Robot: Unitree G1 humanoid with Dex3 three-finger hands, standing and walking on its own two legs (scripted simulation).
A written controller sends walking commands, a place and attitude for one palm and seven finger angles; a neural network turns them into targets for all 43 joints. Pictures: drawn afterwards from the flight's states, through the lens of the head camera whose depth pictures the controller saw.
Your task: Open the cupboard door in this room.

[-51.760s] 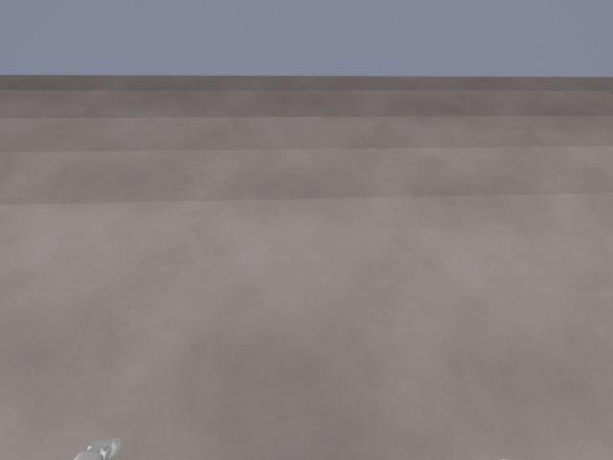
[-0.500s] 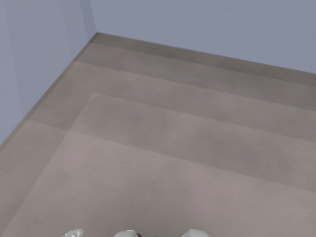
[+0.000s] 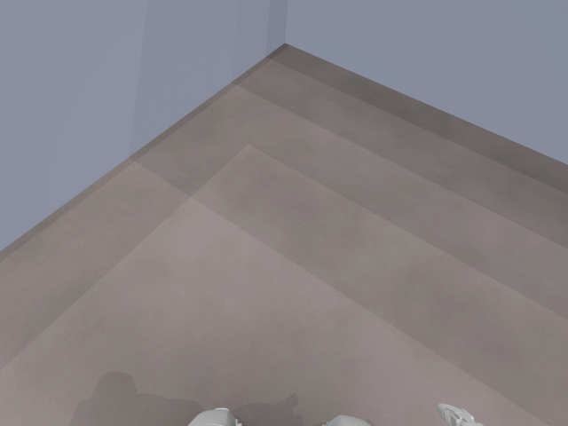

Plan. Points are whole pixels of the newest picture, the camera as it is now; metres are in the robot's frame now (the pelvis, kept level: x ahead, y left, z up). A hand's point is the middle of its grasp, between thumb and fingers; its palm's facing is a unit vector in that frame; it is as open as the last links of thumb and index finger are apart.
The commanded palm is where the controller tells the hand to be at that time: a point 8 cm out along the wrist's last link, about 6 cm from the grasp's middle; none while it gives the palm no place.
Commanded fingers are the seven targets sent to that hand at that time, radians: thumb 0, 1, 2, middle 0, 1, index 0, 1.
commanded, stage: turn to face it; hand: left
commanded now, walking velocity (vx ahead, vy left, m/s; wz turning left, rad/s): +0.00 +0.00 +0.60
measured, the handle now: out of the picture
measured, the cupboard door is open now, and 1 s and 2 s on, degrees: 45 45 45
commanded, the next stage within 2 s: none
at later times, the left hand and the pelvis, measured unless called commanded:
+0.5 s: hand out of the picture +0.02 +0.17 -0.16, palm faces +0.32 -0.92 -0.21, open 7.4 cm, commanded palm none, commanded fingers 0.00 0.90 0.90 -0.20 -0.30 -0.20 -0.30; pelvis +0.02 -0.04 +0.01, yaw +19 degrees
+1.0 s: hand out of the picture +0.02 +0.18 -0.13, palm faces +0.55 -0.78 -0.30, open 7.4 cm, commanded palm none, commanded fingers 0.00 0.90 0.90 -0.20 -0.30 -0.20 -0.30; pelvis +0.04 -0.07 +0.01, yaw +36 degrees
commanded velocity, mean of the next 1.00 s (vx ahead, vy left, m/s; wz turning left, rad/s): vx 0.00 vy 0.00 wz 0.60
